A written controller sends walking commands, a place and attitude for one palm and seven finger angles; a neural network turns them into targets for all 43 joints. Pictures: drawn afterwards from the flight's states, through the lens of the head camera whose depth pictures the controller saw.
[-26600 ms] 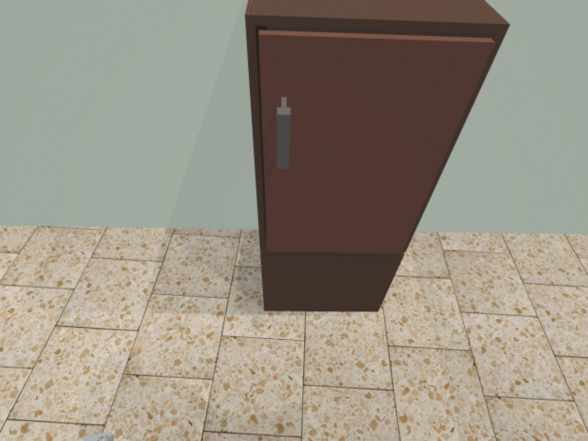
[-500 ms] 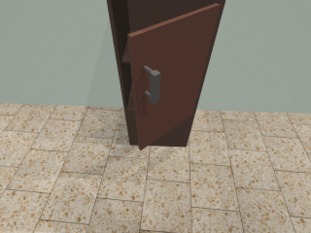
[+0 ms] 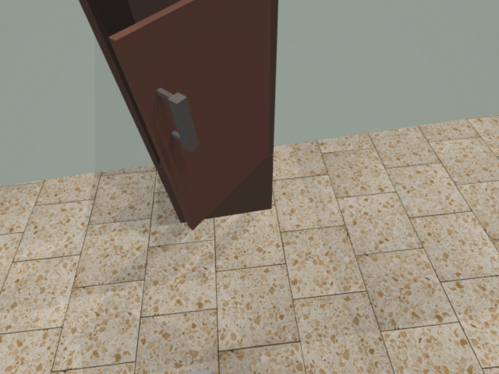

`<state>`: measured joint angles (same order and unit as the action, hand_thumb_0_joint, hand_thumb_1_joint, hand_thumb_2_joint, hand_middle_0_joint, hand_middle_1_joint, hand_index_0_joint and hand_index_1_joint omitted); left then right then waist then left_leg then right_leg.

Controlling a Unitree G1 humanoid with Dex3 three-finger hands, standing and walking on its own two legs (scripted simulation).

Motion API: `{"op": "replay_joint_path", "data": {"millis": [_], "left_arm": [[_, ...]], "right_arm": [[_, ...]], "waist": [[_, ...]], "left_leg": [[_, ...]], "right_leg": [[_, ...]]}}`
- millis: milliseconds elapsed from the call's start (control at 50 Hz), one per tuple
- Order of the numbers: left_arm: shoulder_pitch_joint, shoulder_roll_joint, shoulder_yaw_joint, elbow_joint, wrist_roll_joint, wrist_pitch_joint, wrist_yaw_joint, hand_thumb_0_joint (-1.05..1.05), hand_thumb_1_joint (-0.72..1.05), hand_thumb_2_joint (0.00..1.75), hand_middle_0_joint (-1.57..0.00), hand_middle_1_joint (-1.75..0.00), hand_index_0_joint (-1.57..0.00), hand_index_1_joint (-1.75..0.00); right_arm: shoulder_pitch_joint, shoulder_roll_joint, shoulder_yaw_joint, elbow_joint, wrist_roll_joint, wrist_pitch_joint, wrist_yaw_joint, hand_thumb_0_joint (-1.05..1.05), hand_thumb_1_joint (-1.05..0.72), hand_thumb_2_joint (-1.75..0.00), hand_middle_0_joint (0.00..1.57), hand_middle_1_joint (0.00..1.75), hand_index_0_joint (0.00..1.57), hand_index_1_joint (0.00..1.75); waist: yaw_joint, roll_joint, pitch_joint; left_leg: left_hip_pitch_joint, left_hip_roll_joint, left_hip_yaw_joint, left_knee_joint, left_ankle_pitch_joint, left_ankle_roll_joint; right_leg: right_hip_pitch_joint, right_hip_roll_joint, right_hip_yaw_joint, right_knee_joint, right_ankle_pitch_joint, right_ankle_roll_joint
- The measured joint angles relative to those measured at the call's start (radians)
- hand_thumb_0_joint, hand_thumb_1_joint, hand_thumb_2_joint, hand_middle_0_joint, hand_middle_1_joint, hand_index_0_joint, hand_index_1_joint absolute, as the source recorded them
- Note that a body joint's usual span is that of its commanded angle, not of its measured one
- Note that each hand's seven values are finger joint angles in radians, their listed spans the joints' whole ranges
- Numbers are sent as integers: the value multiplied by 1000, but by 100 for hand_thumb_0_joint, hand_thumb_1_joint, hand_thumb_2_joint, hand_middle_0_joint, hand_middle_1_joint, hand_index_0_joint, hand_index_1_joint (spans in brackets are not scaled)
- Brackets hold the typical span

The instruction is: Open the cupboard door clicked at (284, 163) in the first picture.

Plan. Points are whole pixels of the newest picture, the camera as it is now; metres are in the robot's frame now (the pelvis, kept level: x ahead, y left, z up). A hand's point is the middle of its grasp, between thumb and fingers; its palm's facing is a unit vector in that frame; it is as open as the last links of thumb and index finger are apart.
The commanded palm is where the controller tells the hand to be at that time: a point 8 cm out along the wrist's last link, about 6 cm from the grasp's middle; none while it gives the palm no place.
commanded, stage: walk to a spot facing it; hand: left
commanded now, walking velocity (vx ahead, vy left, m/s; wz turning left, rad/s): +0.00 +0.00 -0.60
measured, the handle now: (177, 119) +0.54 +0.19 +0.08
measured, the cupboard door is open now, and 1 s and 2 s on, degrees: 42 42 42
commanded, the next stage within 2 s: none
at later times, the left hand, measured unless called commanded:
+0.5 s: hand out of the picture +0.07 +0.19 -0.16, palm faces -0.13 -0.96 -0.23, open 7.3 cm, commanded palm none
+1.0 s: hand (206, 310) +0.24 +0.12 -0.15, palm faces -0.55 -0.79 -0.28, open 7.3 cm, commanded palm none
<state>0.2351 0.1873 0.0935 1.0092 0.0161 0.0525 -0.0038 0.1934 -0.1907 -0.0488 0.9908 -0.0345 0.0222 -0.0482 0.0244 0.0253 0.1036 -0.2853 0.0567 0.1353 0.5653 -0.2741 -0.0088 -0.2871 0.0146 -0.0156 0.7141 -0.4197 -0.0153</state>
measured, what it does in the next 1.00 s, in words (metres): steps on the spot, turning right: left foot, then right foot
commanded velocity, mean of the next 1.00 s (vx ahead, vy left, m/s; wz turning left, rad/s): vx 0.00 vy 0.00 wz -0.60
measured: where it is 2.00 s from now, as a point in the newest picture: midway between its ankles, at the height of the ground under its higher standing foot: outside the picture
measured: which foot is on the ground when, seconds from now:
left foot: down 0.00-0.02, up 0.04-0.56, down 0.58-0.98, up 1.00-1.00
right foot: down 0.00-0.58, up 0.60-0.96, down 0.98-1.00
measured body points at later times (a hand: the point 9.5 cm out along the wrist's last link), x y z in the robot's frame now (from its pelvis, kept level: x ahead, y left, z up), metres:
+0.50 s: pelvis +0.02 +0.00 +0.01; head +0.07 -0.01 +0.46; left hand +0.08 +0.24 -0.14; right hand +0.12 -0.27 -0.12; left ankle +0.06 +0.14 -0.68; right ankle -0.02 -0.09 -0.73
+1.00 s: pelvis +0.02 +0.01 +0.00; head +0.05 -0.03 +0.44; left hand +0.27 +0.16 -0.13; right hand -0.12 -0.21 -0.16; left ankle +0.08 +0.13 -0.72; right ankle -0.03 -0.09 -0.73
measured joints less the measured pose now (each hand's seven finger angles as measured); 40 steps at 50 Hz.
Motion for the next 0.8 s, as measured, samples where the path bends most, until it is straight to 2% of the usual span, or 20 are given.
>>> {"op": "replay_joint_path", "data": {"millis": [20,40,80,140,220,300,420,500,560,580,600,640,700,740,800], "left_arm": [[3,8,0,-15,2,-9,-1,0,91,89,-20,-30,-20,-30],[-1,11,1,-22,5,-18,1,0,91,89,-20,-30,-20,-30],[-11,13,-2,-32,6,-25,9,0,91,89,-20,-30,-20,-30],[-9,10,-5,-42,2,-31,20,0,91,89,-20,-30,-20,-30],[11,-1,-12,-45,0,-33,24,0,91,89,-20,-30,-20,-30],[29,-12,-16,-52,1,-32,23,0,91,89,-20,-30,-20,-30],[53,-17,-17,-65,6,-31,20,0,91,89,-20,-30,-21,-30],[63,-4,-11,-67,9,-23,20,0,91,89,-20,-30,-21,-30],[68,14,-4,-64,5,-13,21,0,91,89,-20,-30,-21,-30],[77,16,-2,-68,0,-10,20,0,91,89,-20,-30,-21,-30],[68,24,0,-66,-3,-6,17,0,91,89,-20,-30,-21,-30],[41,49,8,-68,2,-2,10,0,91,89,-20,-30,-20,-30],[5,76,18,-77,6,1,-4,0,91,89,-20,-30,-20,-30],[-13,86,20,-89,5,4,-14,0,91,89,-20,-30,-20,-30],[-35,90,17,-100,4,10,-22,0,91,89,-20,-30,-20,-29]], "right_arm": [[1,-4,-1,-7,3,4,3,1,-90,-90,20,30,20,30],[-6,-8,-5,-9,7,10,7,1,-90,-90,20,30,20,30],[-23,-17,-13,-8,10,27,13,1,-90,-90,20,30,20,30],[-56,-26,-20,-18,13,37,17,1,-90,-90,20,30,20,30],[-91,-29,-23,-49,15,39,19,1,-90,-90,20,30,20,30],[-119,-26,-21,-73,17,39,17,1,-90,-90,20,30,20,30],[-151,-13,-15,-99,23,36,17,1,-90,-90,20,30,20,30],[-157,3,-8,-121,31,25,17,1,-90,-90,20,30,20,30],[-145,14,3,-138,36,7,16,1,-90,-90,20,30,20,30],[-128,8,10,-149,33,-4,16,1,-90,-90,20,30,20,30],[-118,8,11,-153,28,-15,13,1,-90,-90,20,30,20,30],[-101,17,25,-154,16,-16,10,1,-90,-90,20,30,20,30],[-57,24,41,-151,5,-14,10,1,-90,-90,20,30,20,30],[-27,24,43,-140,5,-12,10,1,-90,-90,21,30,20,30],[12,15,38,-118,5,-11,12,1,-90,-90,21,30,20,30]], "waist": [[0,1,-6],[-2,8,-5],[-2,14,5],[4,6,16],[3,-5,10],[6,-13,5],[27,-34,4],[37,-53,2],[31,-67,-9],[26,-49,-26],[22,-49,-28],[32,-71,-8],[31,-78,7],[25,-73,10],[10,-56,7]], "left_leg": [[-15,9,6,30,-15,-9],[-41,17,-4,95,-78,-15],[-102,0,-62,279,-182,-20],[-170,-25,-108,481,-176,-32],[-207,-33,-141,550,-128,-48],[-218,-34,-169,539,-111,-56],[-203,-49,-184,453,-132,-56],[-158,-68,-180,321,-150,-46],[-76,-79,-176,110,-70,-36],[-36,-57,-188,11,-13,-15],[-37,-53,-185,2,5,2],[-34,-49,-149,34,-16,18],[2,-27,-110,-6,-10,19],[26,-13,-85,-44,7,19],[51,11,-46,-78,18,16]], "right_leg": [[21,-4,3,-71,48,-4],[19,7,2,-75,51,-19],[23,23,4,-72,45,-51],[46,40,34,-122,74,-70],[71,59,80,-186,116,-73],[83,77,120,-217,135,-72],[84,96,185,-225,143,-62],[78,103,232,-215,137,-45],[59,113,264,-177,114,-23],[39,135,262,-146,99,-16],[4,131,239,-71,23,-4],[-73,96,167,124,-89,25],[-171,46,87,362,-75,56],[-206,11,54,424,-32,69],[-210,-30,20,375,1,77]]}}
